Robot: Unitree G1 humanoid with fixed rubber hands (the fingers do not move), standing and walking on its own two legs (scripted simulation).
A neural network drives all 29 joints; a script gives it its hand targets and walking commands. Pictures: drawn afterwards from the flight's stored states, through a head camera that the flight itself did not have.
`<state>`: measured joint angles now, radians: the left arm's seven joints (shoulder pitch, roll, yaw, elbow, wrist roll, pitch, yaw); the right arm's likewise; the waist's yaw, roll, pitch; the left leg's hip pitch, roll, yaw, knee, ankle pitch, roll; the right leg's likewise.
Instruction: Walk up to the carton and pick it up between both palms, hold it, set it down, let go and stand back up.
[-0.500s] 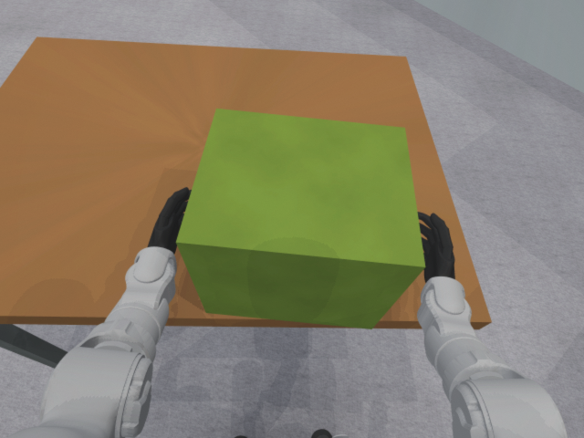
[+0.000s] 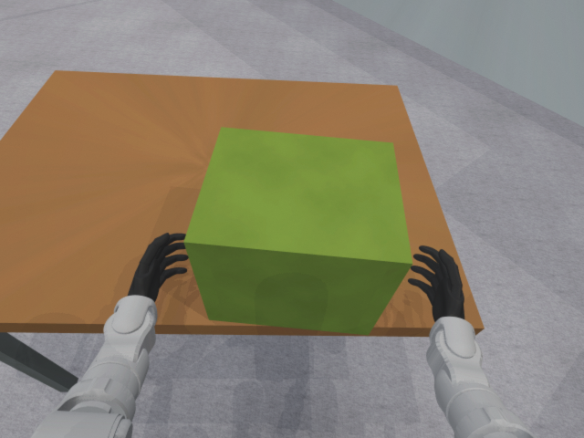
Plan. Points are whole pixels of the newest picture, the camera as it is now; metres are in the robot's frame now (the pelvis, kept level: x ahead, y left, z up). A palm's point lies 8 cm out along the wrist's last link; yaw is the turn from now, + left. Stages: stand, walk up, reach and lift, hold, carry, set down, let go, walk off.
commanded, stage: set down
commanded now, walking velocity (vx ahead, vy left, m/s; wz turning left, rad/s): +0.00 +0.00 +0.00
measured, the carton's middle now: (297, 234) +0.43 -0.03 -0.01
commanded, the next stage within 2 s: none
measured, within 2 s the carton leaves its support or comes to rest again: neither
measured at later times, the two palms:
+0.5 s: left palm (123, 336) +0.28 +0.22 -0.02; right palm (461, 350) +0.23 -0.24 -0.01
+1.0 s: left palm (121, 363) +0.25 +0.22 -0.03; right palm (469, 369) +0.21 -0.25 -0.02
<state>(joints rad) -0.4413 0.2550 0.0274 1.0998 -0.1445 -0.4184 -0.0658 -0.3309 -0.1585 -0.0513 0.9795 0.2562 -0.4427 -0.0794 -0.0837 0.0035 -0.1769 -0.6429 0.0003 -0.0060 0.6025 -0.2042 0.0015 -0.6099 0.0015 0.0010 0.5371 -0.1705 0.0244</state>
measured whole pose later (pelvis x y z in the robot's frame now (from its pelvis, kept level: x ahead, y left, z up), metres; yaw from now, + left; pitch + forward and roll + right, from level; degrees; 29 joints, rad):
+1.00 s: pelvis +0.03 -0.02 +0.01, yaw +0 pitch -1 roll +0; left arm 0.06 0.27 0.03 0.69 -0.16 -0.28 -0.10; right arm 0.16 -0.16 -0.01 0.54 0.25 -0.29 -0.09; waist -0.05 0.00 0.02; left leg -0.25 0.00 -0.01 0.53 -0.25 0.00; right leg -0.25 0.00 0.00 0.52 -0.25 0.00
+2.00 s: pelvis +0.03 -0.02 +0.01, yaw +0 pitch -3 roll +0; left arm 0.12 0.27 0.03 0.68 -0.16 -0.04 -0.06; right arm 0.16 -0.16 -0.01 0.59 0.12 -0.17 -0.05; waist -0.05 0.00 0.02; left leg -0.18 0.00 -0.01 0.48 -0.24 0.00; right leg -0.18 0.00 0.00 0.49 -0.25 0.00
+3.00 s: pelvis +0.03 -0.02 +0.01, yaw +0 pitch -3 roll +0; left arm 0.12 0.27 0.03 0.68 -0.07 0.04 0.00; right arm 0.16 -0.26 -0.01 0.80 0.00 -0.04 0.01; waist -0.05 0.00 0.02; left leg -0.17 0.00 -0.01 0.47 -0.24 -0.01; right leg -0.18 0.00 0.00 0.49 -0.25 -0.01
